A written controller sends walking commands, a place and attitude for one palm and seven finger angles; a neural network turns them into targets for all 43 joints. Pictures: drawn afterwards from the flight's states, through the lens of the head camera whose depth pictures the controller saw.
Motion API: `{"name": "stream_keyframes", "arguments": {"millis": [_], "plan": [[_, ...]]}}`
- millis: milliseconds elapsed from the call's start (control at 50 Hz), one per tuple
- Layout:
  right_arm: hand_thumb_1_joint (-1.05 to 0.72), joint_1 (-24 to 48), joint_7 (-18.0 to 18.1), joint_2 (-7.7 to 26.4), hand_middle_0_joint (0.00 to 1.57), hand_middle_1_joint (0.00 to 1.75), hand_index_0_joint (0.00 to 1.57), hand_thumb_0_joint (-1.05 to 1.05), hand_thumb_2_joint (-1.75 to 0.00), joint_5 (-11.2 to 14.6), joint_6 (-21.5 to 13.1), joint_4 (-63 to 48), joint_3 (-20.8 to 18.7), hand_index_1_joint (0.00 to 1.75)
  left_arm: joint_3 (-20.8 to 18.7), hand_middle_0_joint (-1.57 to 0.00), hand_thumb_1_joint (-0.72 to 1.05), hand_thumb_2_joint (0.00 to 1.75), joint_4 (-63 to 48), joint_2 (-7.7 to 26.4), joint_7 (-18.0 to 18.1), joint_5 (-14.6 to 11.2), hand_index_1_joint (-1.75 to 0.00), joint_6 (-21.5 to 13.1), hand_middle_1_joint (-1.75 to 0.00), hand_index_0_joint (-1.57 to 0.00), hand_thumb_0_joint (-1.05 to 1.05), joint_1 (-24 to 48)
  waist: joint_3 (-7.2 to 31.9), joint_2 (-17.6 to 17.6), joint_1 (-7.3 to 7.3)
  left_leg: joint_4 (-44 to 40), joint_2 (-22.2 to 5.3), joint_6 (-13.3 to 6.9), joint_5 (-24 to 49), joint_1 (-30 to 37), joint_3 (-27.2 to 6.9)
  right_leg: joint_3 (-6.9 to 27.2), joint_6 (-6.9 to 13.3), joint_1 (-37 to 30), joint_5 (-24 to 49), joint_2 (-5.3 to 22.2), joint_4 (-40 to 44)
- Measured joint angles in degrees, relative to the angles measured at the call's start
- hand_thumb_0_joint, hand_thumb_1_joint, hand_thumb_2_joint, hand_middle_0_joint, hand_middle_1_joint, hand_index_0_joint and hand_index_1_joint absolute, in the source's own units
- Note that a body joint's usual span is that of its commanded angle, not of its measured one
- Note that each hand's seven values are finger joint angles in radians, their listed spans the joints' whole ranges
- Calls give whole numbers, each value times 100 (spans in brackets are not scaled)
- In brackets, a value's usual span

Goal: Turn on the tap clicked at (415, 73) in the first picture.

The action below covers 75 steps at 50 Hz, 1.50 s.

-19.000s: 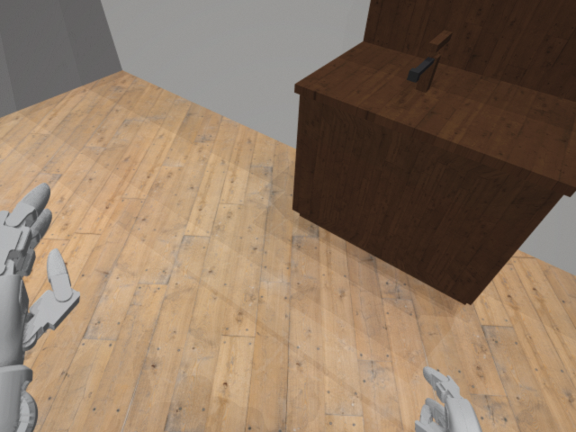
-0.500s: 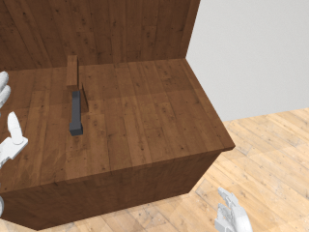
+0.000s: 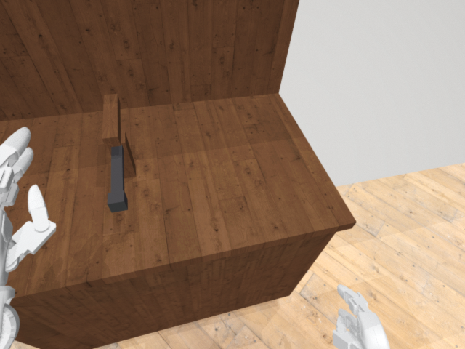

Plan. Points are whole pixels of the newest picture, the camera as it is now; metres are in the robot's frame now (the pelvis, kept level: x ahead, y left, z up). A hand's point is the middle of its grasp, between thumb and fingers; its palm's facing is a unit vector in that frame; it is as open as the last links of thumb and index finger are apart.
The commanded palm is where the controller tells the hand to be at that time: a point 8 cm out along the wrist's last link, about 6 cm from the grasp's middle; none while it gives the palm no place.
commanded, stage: look again from close up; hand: left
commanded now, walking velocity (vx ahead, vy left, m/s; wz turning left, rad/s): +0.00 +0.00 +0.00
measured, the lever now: (117, 201) +0.34 +0.24 +0.04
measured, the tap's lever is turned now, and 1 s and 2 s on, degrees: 0 0 0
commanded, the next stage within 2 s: shuffle to correct the standing spot in 0.20 s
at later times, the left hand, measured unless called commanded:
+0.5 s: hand (66, 222) +0.23 +0.24 +0.16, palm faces +0.37 -0.85 -0.38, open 7.4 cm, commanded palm +0.17 +0.26 +0.17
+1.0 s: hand (117, 236) +0.22 +0.17 +0.15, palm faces +0.30 -0.86 -0.40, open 7.4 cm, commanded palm +0.16 +0.21 +0.17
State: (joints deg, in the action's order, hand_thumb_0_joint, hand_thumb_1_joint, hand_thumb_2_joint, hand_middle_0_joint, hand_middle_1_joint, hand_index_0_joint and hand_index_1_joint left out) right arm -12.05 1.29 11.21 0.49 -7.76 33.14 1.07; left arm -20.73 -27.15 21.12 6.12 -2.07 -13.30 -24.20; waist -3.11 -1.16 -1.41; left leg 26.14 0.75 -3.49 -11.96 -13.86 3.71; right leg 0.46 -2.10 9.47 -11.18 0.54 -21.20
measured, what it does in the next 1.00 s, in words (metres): shifts its weight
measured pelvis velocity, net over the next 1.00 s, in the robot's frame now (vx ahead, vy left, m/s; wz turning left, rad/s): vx -0.01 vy -0.07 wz -0.03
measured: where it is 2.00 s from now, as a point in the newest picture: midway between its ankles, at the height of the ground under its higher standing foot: outside the picture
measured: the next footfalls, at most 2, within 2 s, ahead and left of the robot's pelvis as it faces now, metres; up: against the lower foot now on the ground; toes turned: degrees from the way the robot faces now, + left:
none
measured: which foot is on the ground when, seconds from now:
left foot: down 0.00-1.00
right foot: down 0.00-1.00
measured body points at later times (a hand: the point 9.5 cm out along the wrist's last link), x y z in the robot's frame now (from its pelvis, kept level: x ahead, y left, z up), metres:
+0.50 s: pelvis +0.00 -0.02 +0.00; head +0.03 +0.00 +0.45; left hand +0.20 +0.28 +0.18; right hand +0.19 -0.24 -0.07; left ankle +0.02 +0.07 -0.74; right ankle +0.00 -0.15 -0.74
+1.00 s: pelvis -0.01 -0.07 +0.00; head +0.03 -0.06 +0.44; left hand +0.20 +0.22 +0.17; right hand +0.17 -0.31 -0.08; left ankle +0.02 +0.07 -0.74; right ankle +0.00 -0.15 -0.74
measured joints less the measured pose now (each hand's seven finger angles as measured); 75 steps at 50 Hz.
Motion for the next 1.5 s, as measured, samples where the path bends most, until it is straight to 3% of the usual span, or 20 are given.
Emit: {"name": "stream_keyframes", "arguments": {"millis": [280,520,660,760,880,1080,1260,1500], "plan": [[-90,56,66,21,21,30,20,1,-90,9,61,1,-25,30,131,-21,89,90,168,-73,1,-19,-30,167,-30,-21,2,-30,-54,37,45,-49,-90,74,39,-14,-30,-23,82,-4,61,-93,95],[-90,112,35,-113,21,30,20,1,-90,48,144,-97,-9,30,-63,-21,89,90,119,97,-53,-135,-30,213,-30,-21,2,17,2,-36,0,-136,-114,147,45,54,8,17,126,35,-17,-115,-6],[-90,147,-18,-165,21,30,21,1,-90,35,157,-190,-6,30,52,-21,89,90,22,-16,-96,-157,-30,362,-30,-21,2,49,-73,-59,3,2,-236,250,0,-56,-31,-17,232,146,-65,-234,-143],[-90,158,-21,-149,21,30,21,1,-90,7,175,-232,-53,30,-33,-21,89,90,-281,124,-157,-198,-30,328,-30,-21,2,-94,-118,-15,30,164,-384,357,-55,-171,-91,-66,339,207,-62,-380,-182],[-90,122,30,-38,21,30,21,1,-90,7,229,-234,-154,30,-164,-21,89,90,-262,219,-218,-282,-30,330,-30,-21,2,-273,-44,86,54,287,-543,472,-96,-286,-111,-75,460,307,-50,-535,-234],[-90,7,126,111,20,30,20,1,-90,21,271,-157,-277,30,-39,-21,89,90,-230,112,-193,-313,-30,457,-30,-21,2,-312,12,139,138,390,-639,552,-108,-410,-163,-123,579,455,-101,-633,-392],[-90,-39,143,46,20,30,20,1,-90,10,293,-132,-255,30,-176,-21,89,90,-375,289,-190,-334,-30,408,-30,-21,2,-414,49,100,194,456,-658,595,-148,-452,-174,-134,594,514,-162,-649,-494],[-90,8,117,-43,21,30,20,1,-90,-8,261,-155,-174,30,-124,-21,89,90,-395,227,-206,-322,-30,447,-30,-21,2,-375,35,89,116,544,-636,582,-203,-511,-193,-156,589,571,-232,-626,-597]]}}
